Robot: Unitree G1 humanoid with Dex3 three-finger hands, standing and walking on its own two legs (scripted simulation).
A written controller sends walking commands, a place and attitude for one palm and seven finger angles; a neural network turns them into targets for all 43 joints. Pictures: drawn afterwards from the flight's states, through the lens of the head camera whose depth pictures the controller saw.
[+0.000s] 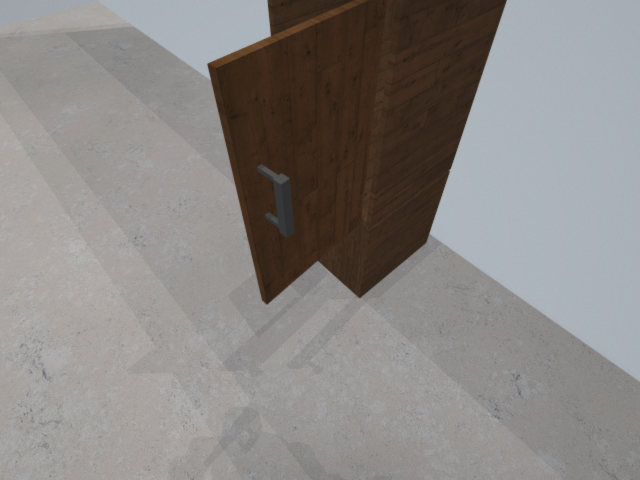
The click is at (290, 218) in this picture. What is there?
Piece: cupboard door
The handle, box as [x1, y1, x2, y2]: [257, 164, 293, 237]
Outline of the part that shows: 261,164 257,167 258,171 273,181 278,216 276,218 268,212 265,214 265,217 279,228 280,232 286,237 293,232 289,178 281,173 277,175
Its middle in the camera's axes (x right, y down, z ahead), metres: -0.08 -0.06 +0.69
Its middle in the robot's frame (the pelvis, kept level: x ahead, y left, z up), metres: +0.56 +0.11 -0.01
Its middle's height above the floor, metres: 0.77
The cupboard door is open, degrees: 95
